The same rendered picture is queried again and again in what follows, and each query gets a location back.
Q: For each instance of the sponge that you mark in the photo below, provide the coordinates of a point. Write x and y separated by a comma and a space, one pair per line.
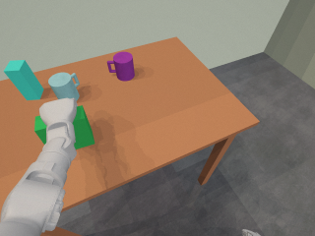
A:
84, 136

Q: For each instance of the left robot upper arm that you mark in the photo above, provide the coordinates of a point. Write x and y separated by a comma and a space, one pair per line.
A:
35, 207

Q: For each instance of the left robot forearm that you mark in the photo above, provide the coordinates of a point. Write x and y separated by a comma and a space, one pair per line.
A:
53, 162

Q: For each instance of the left robot hand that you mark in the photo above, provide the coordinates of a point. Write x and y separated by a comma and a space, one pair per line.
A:
59, 109

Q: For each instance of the table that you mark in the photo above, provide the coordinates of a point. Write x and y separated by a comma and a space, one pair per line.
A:
173, 107

